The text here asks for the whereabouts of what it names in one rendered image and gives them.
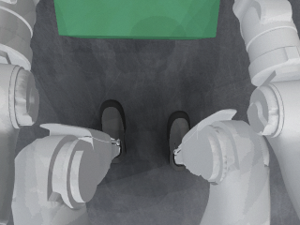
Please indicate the right robot forearm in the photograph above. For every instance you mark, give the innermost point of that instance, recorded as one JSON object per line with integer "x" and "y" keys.
{"x": 271, "y": 40}

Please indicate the robot left thigh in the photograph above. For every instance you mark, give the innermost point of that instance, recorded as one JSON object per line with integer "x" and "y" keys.
{"x": 57, "y": 176}

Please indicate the robot right shin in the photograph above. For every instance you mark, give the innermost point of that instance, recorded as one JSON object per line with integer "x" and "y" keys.
{"x": 186, "y": 156}

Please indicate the left robot forearm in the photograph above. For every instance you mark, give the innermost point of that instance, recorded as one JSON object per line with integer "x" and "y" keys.
{"x": 17, "y": 20}

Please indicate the robot left upper arm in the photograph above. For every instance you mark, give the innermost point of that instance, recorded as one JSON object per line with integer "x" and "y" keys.
{"x": 19, "y": 104}

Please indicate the carton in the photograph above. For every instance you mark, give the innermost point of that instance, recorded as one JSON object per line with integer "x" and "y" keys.
{"x": 137, "y": 19}

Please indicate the robot right upper arm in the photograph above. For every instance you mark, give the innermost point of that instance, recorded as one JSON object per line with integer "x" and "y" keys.
{"x": 274, "y": 112}

